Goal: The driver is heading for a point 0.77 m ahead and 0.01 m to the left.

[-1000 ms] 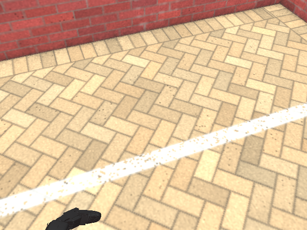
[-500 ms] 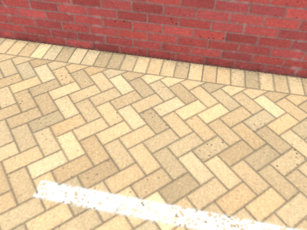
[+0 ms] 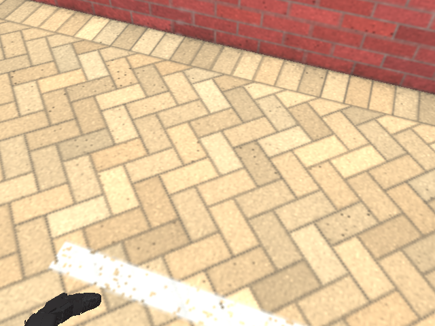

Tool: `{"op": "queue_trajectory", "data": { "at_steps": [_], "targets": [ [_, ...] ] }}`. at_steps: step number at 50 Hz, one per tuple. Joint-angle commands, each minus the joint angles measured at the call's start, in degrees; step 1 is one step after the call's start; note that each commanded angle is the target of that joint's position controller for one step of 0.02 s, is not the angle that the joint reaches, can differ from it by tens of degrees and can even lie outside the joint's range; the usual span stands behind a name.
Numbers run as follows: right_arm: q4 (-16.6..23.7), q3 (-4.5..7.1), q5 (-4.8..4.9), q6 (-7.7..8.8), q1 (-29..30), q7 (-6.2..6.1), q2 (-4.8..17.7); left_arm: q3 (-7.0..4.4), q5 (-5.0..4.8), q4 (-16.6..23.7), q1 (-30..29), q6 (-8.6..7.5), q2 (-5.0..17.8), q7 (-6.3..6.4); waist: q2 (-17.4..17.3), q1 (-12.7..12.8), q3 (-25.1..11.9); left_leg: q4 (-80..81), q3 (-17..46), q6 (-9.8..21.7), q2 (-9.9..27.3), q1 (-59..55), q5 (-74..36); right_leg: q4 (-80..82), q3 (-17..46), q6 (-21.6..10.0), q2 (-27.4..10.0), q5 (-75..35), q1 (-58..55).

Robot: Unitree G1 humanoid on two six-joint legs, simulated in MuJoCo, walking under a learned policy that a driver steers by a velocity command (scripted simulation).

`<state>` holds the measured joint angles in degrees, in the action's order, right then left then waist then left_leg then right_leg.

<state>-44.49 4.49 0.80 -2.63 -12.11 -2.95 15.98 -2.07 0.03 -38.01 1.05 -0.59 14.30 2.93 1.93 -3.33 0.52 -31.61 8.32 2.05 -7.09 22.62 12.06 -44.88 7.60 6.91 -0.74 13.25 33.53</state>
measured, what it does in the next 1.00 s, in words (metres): walks ahead: right foot, then left foot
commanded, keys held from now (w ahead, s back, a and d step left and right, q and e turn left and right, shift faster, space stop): q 0.16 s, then no key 0.46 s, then w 0.38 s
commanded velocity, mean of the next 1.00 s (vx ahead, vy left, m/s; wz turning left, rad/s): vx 0.11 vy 0.00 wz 0.23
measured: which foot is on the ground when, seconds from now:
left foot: down 0.00-0.06, up 0.08-0.40, down 0.42-0.94, up 0.96-1.00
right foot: up 0.00-0.04, down 0.06-0.68, up 0.70-0.90, down 0.92-1.00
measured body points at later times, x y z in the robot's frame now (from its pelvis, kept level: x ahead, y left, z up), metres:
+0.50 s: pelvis +0.04 -0.02 +0.01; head +0.05 -0.01 +0.46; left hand +0.10 +0.26 -0.11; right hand +0.23 -0.23 -0.10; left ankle +0.01 +0.09 -0.73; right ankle +0.08 -0.14 -0.73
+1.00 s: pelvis +0.15 -0.05 +0.00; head +0.16 -0.07 +0.45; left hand +0.19 +0.24 -0.10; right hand +0.25 -0.31 -0.15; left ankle +0.03 +0.09 -0.67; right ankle +0.16 -0.13 -0.73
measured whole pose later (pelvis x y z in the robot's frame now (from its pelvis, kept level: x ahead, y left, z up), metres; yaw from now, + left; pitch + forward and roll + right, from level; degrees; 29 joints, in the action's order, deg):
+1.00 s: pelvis +0.15 -0.05 +0.00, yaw +12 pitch +1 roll +1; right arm -50.6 5.0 1.8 2.4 -18.2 -0.6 15.1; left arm -4.1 -0.4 -46.0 15.5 -5.5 15.1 -1.4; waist -1.6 -0.4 -0.2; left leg -56.0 4.4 1.9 -0.9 18.3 27.8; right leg -36.4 -2.9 -3.4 0.4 19.2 18.1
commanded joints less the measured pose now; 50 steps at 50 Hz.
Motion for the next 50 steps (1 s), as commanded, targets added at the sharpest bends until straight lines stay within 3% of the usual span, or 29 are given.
{"op": "queue_trajectory", "data": {
  "at_steps": [1, 2, 3, 4, 5, 6, 7, 8, 10, 15, 18, 20, 21, 22, 23, 25, 27, 31, 33, 36, 39, 41, 43, 44, 46, 47, 48, 49, 50],
  "targets": [
    [6.16, 1.92, 0.34, 0.13, 5.22, -0.44, 7.56, -2.53, 0.24, 2.27, 6.37, 0.05, 5.31, -0.59, -11.12, 5.66, -6.92, 6.22, 16.71, 9.03, 12.06, 0.25, -8.51, 8.98, -2.55, -2.01, 2.07, -1.51, -14.25],
    [6.46, 1.61, 0.61, 0.00, 4.76, -0.49, 6.15, -3.01, 0.53, 1.64, 8.66, -0.31, 5.65, -0.90, -10.60, 6.60, -6.15, 3.69, 16.57, 6.92, 10.01, 2.13, -5.04, 15.75, -3.38, -3.34, 1.22, -5.25, -19.55],
    [6.35, 0.96, 0.21, 0.02, 1.74, -0.52, 3.12, -3.95, 1.26, 1.20, 12.15, -0.55, 8.30, -0.96, -4.97, 6.59, -6.84, -5.35, 13.03, 3.34, 5.84, 8.23, 6.15, 20.00, 2.57, -6.43, -7.24, -9.72, -27.99],
    [7.83, 0.59, 0.48, 0.61, -2.98, -0.67, 0.74, -5.17, 2.74, 1.97, 12.37, -0.11, 13.34, -1.05, 13.77, 3.16, -8.00, -19.74, 3.81, -0.59, -4.52, 18.74, 25.43, 22.95, 18.70, -15.66, -21.14, -22.27, -34.11],
    [8.58, 2.08, -0.02, 1.77, -2.34, -0.30, 5.45, -5.18, 3.38, 2.57, 12.21, -0.48, 12.25, -1.31, 16.25, 3.51, -9.45, -31.72, 4.51, -3.01, -1.21, 22.95, 26.76, 27.29, 30.14, -22.62, -25.52, -15.80, -31.80],
    [7.68, 3.57, 0.11, 1.59, -1.16, -0.29, 9.49, -4.48, 2.96, 3.71, 9.24, -0.71, 9.10, -1.17, 10.73, 3.28, -6.75, -38.20, 4.57, -3.73, 0.62, 23.11, 21.59, 26.96, 23.73, -21.82, -22.78, -11.05, -28.58],
    [6.46, 4.31, 0.14, 0.69, -1.54, -0.41, 10.44, -4.09, 2.16, 4.28, 5.11, -0.60, 7.23, -1.19, 6.73, 1.72, -4.56, -39.74, 3.23, -4.48, 1.98, 20.58, 16.91, 26.16, 15.70, -18.57, -18.13, -9.92, -24.03],
    [5.85, 4.43, -0.19, -0.33, -2.15, -0.50, 10.05, -3.67, 1.13, 4.68, 2.20, -0.46, 5.76, -1.04, 5.32, 1.00, -3.68, -42.00, 1.14, -5.39, 2.36, 18.64, 13.60, 25.91, 9.85, -16.92, -15.21, -10.36, -21.53],
    [6.39, 3.43, -0.06, -1.10, -2.07, 0.15, 6.08, -3.47, 1.17, 3.87, 2.00, -0.17, 5.81, -0.93, 4.92, 0.91, -2.82, -40.86, -1.97, -6.13, 2.40, 13.59, 8.71, 27.15, 3.38, -16.03, -11.61, -10.32, -16.75],
    [8.46, 0.92, -0.45, -0.54, 2.66, 1.60, 1.33, -3.71, 0.61, 1.29, 5.72, 0.22, 7.26, -0.93, 8.69, 3.79, -5.55, -18.26, -5.27, -6.16, 6.07, 3.75, 8.89, 27.37, 0.45, -17.81, -12.06, -6.95, -19.71],
    [8.06, 1.09, -0.40, -0.18, 2.60, 2.26, 2.48, -3.86, 0.01, 0.19, 7.55, 0.13, 8.33, -1.49, 9.65, 4.68, -4.93, -5.76, -7.80, -4.54, 6.01, -3.34, 9.22, 26.45, 1.92, -18.50, -13.31, -4.19, -19.34],
    [6.50, 1.16, -0.70, 0.10, -0.20, 2.46, 2.09, -3.33, -0.52, -0.64, 8.55, 0.13, 7.32, -1.71, 7.78, 3.00, -4.49, 8.55, -8.98, -2.27, 5.01, -11.91, 0.67, 23.36, 0.77, -16.19, -11.96, -7.38, -17.44],
    [6.70, 1.26, -1.20, 0.18, -0.95, 2.28, 3.27, -2.94, -0.35, -1.45, 10.82, -0.23, 6.33, -2.04, 5.93, 3.18, -5.77, 10.79, -5.16, -0.93, 7.51, -18.15, -4.62, 21.76, -0.01, -12.70, -10.96, -7.07, -14.84],
    [6.98, 1.80, -1.56, 0.27, -2.65, 1.75, 6.81, -2.15, 1.22, -0.74, 11.15, -0.77, 4.03, -2.64, -2.52, 4.49, -8.30, 10.05, 4.27, 1.37, 15.98, -23.56, -17.97, 13.83, -4.65, -8.10, -7.11, -2.32, -11.24],
    [5.76, 1.37, -1.74, 0.31, 1.94, 1.91, 6.08, -1.29, 1.65, 0.00, 13.33, -1.18, 1.49, -2.80, -13.69, 8.79, -7.70, 9.38, 6.30, 6.42, 18.80, -14.28, -11.71, 16.82, -7.69, -5.26, -4.31, 3.73, -15.15],
    [6.99, 0.27, -2.37, 0.93, 4.57, 2.59, 0.91, -2.41, 1.95, -0.47, 8.52, -0.84, 6.34, -2.60, -9.32, 5.41, -3.72, 12.03, 4.52, 4.30, 14.26, -8.96, 1.95, 17.16, -8.36, -3.52, -3.74, -1.16, -19.16],
    [5.87, 0.51, -1.80, 1.55, 3.82, 2.70, 2.34, -2.59, 2.02, -1.30, 9.65, -0.40, 6.14, -2.41, -8.02, 5.41, -1.14, 12.57, 3.42, 2.35, 12.70, -7.51, 3.08, 17.69, -8.49, -3.92, -3.82, -3.01, -20.51],
    [3.65, 0.39, -1.30, 1.80, 2.08, 2.14, 1.47, -2.60, 1.30, -3.29, 11.77, -0.74, 5.12, -2.53, -5.29, 5.30, -0.33, 10.94, 1.77, 1.60, 11.47, -9.89, -4.28, 19.05, -8.36, -4.20, -4.39, -5.38, -21.19],
    [2.58, 0.76, -1.06, 1.49, 0.88, 1.83, 1.97, -2.67, 0.88, -4.51, 12.25, -0.61, 4.46, -2.26, -5.23, 4.42, -1.38, 11.96, 2.09, 2.66, 10.97, -11.25, 6.99, 16.67, -10.90, -4.18, -2.45, 1.00, -20.41],
    [1.62, 2.33, -0.04, 1.74, -3.14, 1.79, 6.68, -2.92, -0.73, -3.31, 8.98, -1.15, 4.68, -1.62, -9.63, 0.82, 4.68, 18.27, 14.00, 9.44, 18.06, -11.39, 30.62, 5.43, -12.46, -5.87, 0.47, 11.44, -7.55],
    [-0.18, 2.13, 0.14, 4.27, -5.55, 1.36, 5.87, -3.14, -2.09, -1.49, 5.53, -3.50, 5.20, -2.31, -12.32, -0.47, 7.03, 19.72, 22.63, 14.28, 24.68, -17.27, 23.35, -5.32, -5.61, -9.48, -3.28, 18.29, 5.71],
    [-0.48, 1.94, 0.59, 5.03, -4.55, 1.32, 5.21, -3.00, -2.11, -1.65, 5.49, -4.68, 5.29, -3.26, -9.32, 0.44, 5.13, 17.85, 18.82, 12.94, 24.00, -20.60, 15.92, -1.37, -4.76, -10.87, -4.80, 16.93, 6.48],
    [-0.25, 2.17, 0.97, 4.72, -1.15, 1.61, 6.19, -2.64, -1.52, -3.30, 8.05, -5.04, 4.19, -4.16, -8.52, 2.56, 2.15, 16.04, 11.09, 10.57, 19.88, -14.95, 9.28, 6.35, -8.30, -10.78, -2.57, 9.36, -5.52],
    [-0.14, 2.28, 1.22, 4.41, 0.78, 1.86, 6.55, -2.73, -1.21, -5.06, 11.95, -4.98, 3.76, -4.50, -8.10, 4.93, 0.55, 14.08, 6.83, 9.21, 17.68, -8.88, 7.31, 10.74, -11.07, -10.35, -0.34, 2.16, -15.71],
    [-0.56, 1.33, 0.36, 4.79, 1.03, 2.39, 3.76, -4.06, -0.97, -9.20, 22.91, -4.30, 5.59, -4.34, -4.66, 9.47, -2.56, 4.25, 1.12, 6.00, 13.05, 2.77, 4.87, 11.49, -12.13, -9.95, 2.44, -0.96, -34.40],
    [0.60, 0.10, -0.13, 5.57, 2.67, 2.55, 0.00, -5.41, -0.64, -9.71, 29.91, -4.47, 11.16, -3.75, 8.12, 12.21, -3.60, -16.90, -6.74, 1.10, 6.64, 12.16, 5.62, 20.57, 6.12, -14.46, -9.19, 4.97, -41.52],
    [2.74, 0.20, 0.46, 7.15, 2.02, 2.30, 0.28, -5.76, 0.04, -9.51, 33.40, -4.92, 15.06, -4.32, 19.21, 11.68, -6.50, -32.55, -4.85, -0.69, 1.90, 23.31, 21.96, 32.07, 34.88, -23.57, -21.50, 12.52, -45.85],
    [2.02, 1.20, 1.56, 8.06, 1.41, 2.43, 4.23, -4.53, -0.05, -8.03, 28.10, -5.32, 11.72, -4.32, 11.35, 9.14, -1.71, -39.35, -1.28, 0.30, 6.17, 28.78, 20.46, 33.40, 36.26, -24.82, -23.35, 18.78, -43.31],
    [1.61, 1.46, 1.76, 8.40, 2.81, 2.54, 5.52, -3.87, -0.23, -6.86, 23.85, -5.52, 9.58, -4.24, 6.09, 7.85, 2.98, -39.16, -2.01, 1.68, 9.21, 30.24, 14.02, 33.07, 28.91, -22.69, -21.23, 16.70, -39.01]
  ]
}}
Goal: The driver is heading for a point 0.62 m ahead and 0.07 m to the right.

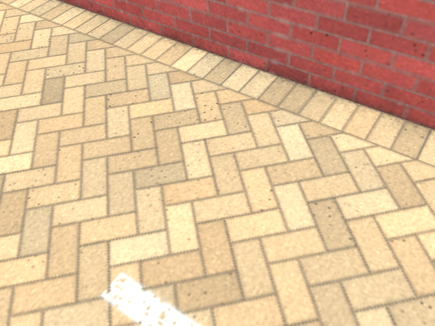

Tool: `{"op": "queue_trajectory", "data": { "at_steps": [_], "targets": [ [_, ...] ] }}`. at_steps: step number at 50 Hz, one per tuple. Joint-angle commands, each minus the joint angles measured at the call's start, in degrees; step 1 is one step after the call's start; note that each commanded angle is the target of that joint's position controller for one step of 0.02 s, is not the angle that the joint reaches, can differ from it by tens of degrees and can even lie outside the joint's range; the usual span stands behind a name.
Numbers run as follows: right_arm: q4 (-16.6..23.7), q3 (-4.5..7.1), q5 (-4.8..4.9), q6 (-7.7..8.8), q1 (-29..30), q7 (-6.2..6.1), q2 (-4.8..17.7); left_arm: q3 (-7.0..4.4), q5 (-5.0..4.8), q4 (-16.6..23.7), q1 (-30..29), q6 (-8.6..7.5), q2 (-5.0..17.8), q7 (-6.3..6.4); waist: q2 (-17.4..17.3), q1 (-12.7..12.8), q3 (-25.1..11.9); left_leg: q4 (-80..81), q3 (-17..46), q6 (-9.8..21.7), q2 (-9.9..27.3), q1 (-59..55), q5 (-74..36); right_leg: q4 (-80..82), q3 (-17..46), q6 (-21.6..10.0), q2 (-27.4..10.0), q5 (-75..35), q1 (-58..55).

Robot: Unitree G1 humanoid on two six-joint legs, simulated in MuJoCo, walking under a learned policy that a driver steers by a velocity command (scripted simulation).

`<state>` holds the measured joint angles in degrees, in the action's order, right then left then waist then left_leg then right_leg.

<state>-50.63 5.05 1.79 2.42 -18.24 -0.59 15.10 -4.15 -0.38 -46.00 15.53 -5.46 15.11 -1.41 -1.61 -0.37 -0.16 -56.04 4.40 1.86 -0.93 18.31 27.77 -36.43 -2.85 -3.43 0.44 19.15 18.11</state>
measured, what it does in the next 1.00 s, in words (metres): walks ahead: left foot, then right foot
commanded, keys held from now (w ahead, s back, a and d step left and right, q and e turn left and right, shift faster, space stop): w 0.62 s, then w+e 0.12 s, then no key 0.26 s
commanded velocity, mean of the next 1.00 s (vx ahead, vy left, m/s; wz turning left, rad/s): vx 0.42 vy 0.00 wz -0.05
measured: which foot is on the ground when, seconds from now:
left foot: up 0.00-0.42, down 0.44-0.92, up 0.94-1.00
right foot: down 0.00-0.46, up 0.48-0.88, down 0.90-1.00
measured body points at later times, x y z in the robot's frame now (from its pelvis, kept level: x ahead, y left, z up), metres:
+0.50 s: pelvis +0.26 +0.01 +0.00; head +0.30 +0.00 +0.44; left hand +0.23 +0.27 -0.14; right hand +0.48 -0.23 -0.10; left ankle +0.36 +0.09 -0.73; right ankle +0.04 -0.10 -0.65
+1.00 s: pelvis +0.52 -0.06 +0.00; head +0.56 -0.09 +0.44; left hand +0.73 +0.17 -0.10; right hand +0.53 -0.34 -0.15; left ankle +0.39 +0.09 -0.66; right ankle +0.63 -0.17 -0.73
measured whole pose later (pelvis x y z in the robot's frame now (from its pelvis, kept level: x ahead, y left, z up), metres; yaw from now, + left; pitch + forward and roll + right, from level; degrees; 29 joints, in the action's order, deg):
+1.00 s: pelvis +0.52 -0.06 +0.00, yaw -5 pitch +2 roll +2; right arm -55.7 2.2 0.9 3.1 -14.2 0.1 16.7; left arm -1.7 0.7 -43.9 4.3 -3.7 14.2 -1.7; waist -0.3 -1.9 3.4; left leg -58.7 1.0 -1.6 -0.8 14.9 32.8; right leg -31.3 -1.4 -2.6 -0.5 5.1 28.3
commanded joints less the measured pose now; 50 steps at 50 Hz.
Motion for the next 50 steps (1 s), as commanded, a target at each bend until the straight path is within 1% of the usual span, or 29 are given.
{"op": "queue_trajectory", "data": {
  "at_steps": [1, 2, 3, 4, 7, 11, 14, 17, 18, 20, 21, 22, 23, 24, 25, 26, 27, 28, 30, 33, 36, 40, 43, 45, 46, 47, 48, 49, 50],
  "targets": [
    [6.79, 0.79, 0.27, 3.25, 8.70, -0.04, 5.55, -1.46, 0.42, 1.94, 6.15, -0.65, 8.21, 0.10, 5.52, 3.39, 4.51, -12.27, 0.89, 2.34, 5.34, 32.58, -7.85, 24.74, 32.62, -10.18, -19.45, 6.07, -20.34],
    [6.16, 0.85, -0.36, 2.94, 8.36, -0.10, 5.25, -1.17, 0.49, 2.45, 4.09, -0.64, 7.90, -0.03, 4.73, 2.21, 4.69, -8.65, 0.80, 2.29, 6.89, 29.89, -12.43, 25.32, 27.38, -8.35, -17.37, -1.82, -17.75],
    [5.45, 0.90, -0.64, 2.55, 7.79, 0.23, 4.94, -0.79, 0.64, 2.18, 3.97, -0.46, 6.97, 0.04, 6.10, 1.62, 3.94, -6.58, 0.02, 2.07, 7.35, 26.57, -15.71, 26.01, 22.23, -6.72, -15.03, -9.59, -16.10],
    [4.98, 0.63, -0.81, 2.19, 7.44, 0.54, 4.04, -0.69, 0.61, 1.64, 4.99, -0.45, 6.61, 0.18, 7.31, 1.50, 3.01, -5.47, -1.16, 1.64, 7.01, 25.06, -18.27, 26.07, 18.42, -6.08, -13.76, -18.30, -15.86],
    [5.98, 0.14, -1.49, 1.61, 11.00, 0.70, 2.40, -0.45, 0.00, -0.42, 8.31, -0.23, 5.92, 1.02, 5.80, 1.67, 2.23, 1.70, -3.36, -0.03, 5.94, 25.63, -24.40, 26.52, 10.92, -5.50, -11.46, -33.38, -17.07],
    [9.12, -1.08, -1.07, 2.38, 20.84, 1.54, 0.50, -0.47, -0.24, -1.96, 10.24, 0.34, 6.78, 2.31, 6.06, 3.70, 3.74, 18.57, -5.75, -1.19, 3.38, 19.60, -34.67, 28.86, 6.16, -3.67, -9.15, -29.82, -13.93],
    [10.62, -1.56, -0.63, 2.71, 25.76, 2.32, 0.63, -0.57, -0.50, -3.91, 12.59, 0.48, 6.92, 2.54, 6.35, 4.84, 5.72, 24.65, -5.79, -0.81, 2.58, 19.33, -35.71, 29.31, 6.64, -4.56, -10.97, -27.22, -17.32],
    [12.15, -1.77, -0.46, 3.54, 29.09, 3.34, 1.41, -0.81, -0.57, -5.48, 13.65, 1.13, 6.97, 2.44, 6.08, 4.63, 6.48, 28.08, -6.03, 1.40, 1.94, 20.75, -30.76, 25.94, 7.19, -5.71, -13.74, -33.84, -23.89],
    [12.17, -1.56, -0.48, 3.80, 28.40, 3.62, 2.17, -0.99, -0.54, -5.56, 13.07, 1.35, 7.52, 2.47, 6.73, 3.55, 5.38, 28.78, -6.56, 2.47, 1.11, 18.91, -28.30, 23.44, 7.02, -5.59, -14.25, -40.86, -25.71],
    [10.66, -0.30, -0.69, 3.88, 22.25, 3.46, 5.24, -1.37, -0.33, -5.48, 11.99, 1.94, 8.90, 2.66, 9.24, -0.26, -0.20, 28.82, -9.03, 4.86, -2.23, 8.95, -23.43, 14.56, 6.70, -4.84, -14.20, -61.10, -28.09],
    [7.99, 0.92, -0.63, 3.79, 12.84, 3.03, 7.71, -1.19, -0.14, -5.08, 10.14, 2.32, 8.96, 2.61, 9.19, -5.24, -5.78, 30.49, -9.15, 7.08, -2.71, -4.09, -25.95, 4.35, 5.03, -3.48, -12.25, -65.59, -24.92],
    [5.17, 1.84, -1.51, 3.56, 0.59, 2.31, 10.64, -0.54, 0.50, -3.75, 8.36, 2.15, 8.12, 2.53, 6.99, -10.19, -14.10, 26.84, 0.20, 10.98, 5.65, -25.35, -26.90, -10.93, 5.00, -2.11, -10.34, -52.41, -10.88],
    [3.50, 2.78, -1.91, 3.39, -5.92, 2.20, 14.50, 1.94, 0.51, -3.31, 16.10, 1.24, -0.11, 1.44, -8.06, -6.34, -23.80, 29.11, 29.42, 21.55, 21.83, -48.59, -15.01, -34.99, 4.90, 2.18, 1.13, -6.70, 14.39],
    [2.78, 1.26, -1.30, 2.96, -5.47, 1.81, 9.01, 0.97, -0.96, -4.49, 13.84, -0.28, 4.57, 1.18, -6.97, -7.87, -23.90, 36.83, 37.79, 20.41, 22.53, -46.91, -9.13, -41.79, 12.38, 0.98, 2.24, 12.51, 20.64],
    [3.57, 0.51, -0.71, 2.79, 1.07, 1.49, 7.07, -0.29, -2.65, -1.46, 6.68, -1.16, 8.64, 1.04, -6.32, -6.77, -12.50, 39.58, 27.81, 17.03, 20.24, -37.38, -8.24, -42.08, 11.01, 0.38, -1.57, 8.50, 25.27],
    [4.42, 0.02, -0.80, 2.87, 5.96, 1.48, 5.75, -0.18, -2.57, -0.32, 2.78, -1.56, 8.43, 1.35, -1.62, -4.61, -6.47, 42.14, 21.01, 15.14, 18.05, -27.01, -11.82, -38.62, 9.13, 0.30, -4.78, 2.99, 23.80],
    [4.49, -0.48, -1.32, 3.13, 8.54, 1.66, 4.25, -0.49, -1.45, -0.19, 1.24, -1.46, 7.70, 1.76, 0.59, -2.59, -2.24, 44.27, 16.38, 13.92, 15.75, -18.97, -16.22, -34.83, 8.01, 0.91, -6.57, -0.09, 21.78],
    [4.35, -0.88, -2.09, 3.50, 9.76, 1.75, 3.32, -0.72, -0.87, -0.40, 2.54, -0.90, 6.93, 1.99, -0.75, -0.21, -1.02, 46.05, 12.60, 13.02, 13.70, -13.28, -19.45, -32.71, 8.17, 1.32, -8.23, -2.07, 17.72],
    [3.52, -0.79, -1.87, 3.90, 9.93, 2.06, 3.73, -0.17, -0.67, -0.73, 4.80, 0.26, 3.94, 2.02, -2.19, 1.75, -0.34, 48.62, 8.56, 13.47, 12.45, -7.22, -21.93, -29.51, 7.26, 2.47, -9.36, -2.90, 14.48],
    [1.87, -0.23, -1.98, 4.38, 8.53, 1.43, 6.35, 0.30, -0.38, 1.42, -0.17, 1.29, 3.47, 2.26, -1.81, 1.54, 2.54, 51.06, 2.86, 13.50, 12.12, -3.69, -25.24, -20.89, 6.34, 4.47, -10.61, -9.53, 17.52],
    [0.83, -0.12, -1.80, 4.31, 6.75, 0.80, 7.87, 0.89, -0.44, 2.70, -5.79, 1.09, 2.96, 1.56, -1.09, -0.53, 3.01, 50.79, -3.39, 10.79, 10.04, -4.55, -28.38, -8.30, 4.83, 4.02, -9.28, -21.45, 15.94],
    [-1.83, -0.33, -1.09, 3.41, 1.96, 0.67, 8.97, 1.45, -0.15, 5.45, -13.01, 0.80, 2.60, 0.41, 0.16, -3.21, 3.48, 46.86, -5.24, 9.11, 11.32, -10.33, -36.68, 1.66, 3.08, 2.91, -6.23, -26.18, 13.49],
    [-2.78, -0.11, -0.83, 1.83, 2.32, 0.32, 10.28, 0.75, 0.34, 6.19, -11.84, 0.70, 4.93, -0.54, -1.94, -0.99, 0.93, 39.58, -4.42, 6.54, 13.55, -17.15, -44.70, 5.58, 3.64, 0.70, -4.16, -21.01, 10.87],
    [-2.62, -0.32, -0.79, 0.94, 3.99, -0.03, 10.01, -0.83, 1.13, 2.90, -1.77, 0.55, 8.17, -0.43, -0.81, 4.42, -4.65, 26.70, -5.96, 3.52, 10.14, -17.08, -51.07, 9.72, 1.51, -1.32, -1.04, -24.92, -2.60],
    [-1.90, -1.24, -2.10, 0.96, 1.67, -0.18, 7.70, -1.88, 1.67, 1.90, 3.72, 0.57, 12.44, 0.09, 4.97, 5.40, -10.96, 13.90, -8.72, 0.48, 6.07, -10.61, -38.60, 6.77, 6.99, -3.38, -7.68, -49.66, -15.34],
    [-3.44, -3.57, -3.12, 1.42, -8.97, 0.74, 0.89, -1.64, 2.27, 1.74, 4.71, 1.27, 14.85, 0.43, 19.00, 1.22, -19.81, -7.72, -8.26, -3.71, -1.86, 8.87, 4.93, 4.50, 25.99, -15.06, -23.25, -66.07, -36.31],
    [-5.71, -2.82, -1.49, 1.48, -10.48, 1.08, 4.83, -0.77, 1.26, 1.68, 6.91, 1.75, 10.62, -0.05, 14.69, 3.54, -27.47, -15.46, 0.82, -3.93, -1.90, 10.39, 12.74, 8.72, 33.12, -17.49, -24.32, -56.64, -36.37],
    [-4.24, -1.72, 0.08, 1.15, -4.54, 1.01, 8.53, -0.34, 0.76, 2.20, 3.22, 2.01, 9.39, -0.19, 10.25, 3.88, -20.78, -17.56, 1.01, -3.58, 0.60, 13.53, 10.50, 11.10, 27.72, -15.00, -21.43, -48.62, -29.99],
    [-2.85, -1.82, 0.19, 0.47, 0.58, 0.22, 7.81, 0.18, 0.63, 2.67, -1.84, 2.09, 7.89, 0.08, 6.40, 2.82, -13.89, -15.14, -0.51, -3.66, 2.83, 15.21, 6.32, 13.10, 22.96, -12.41, -18.73, -42.09, -22.53]
  ]
}}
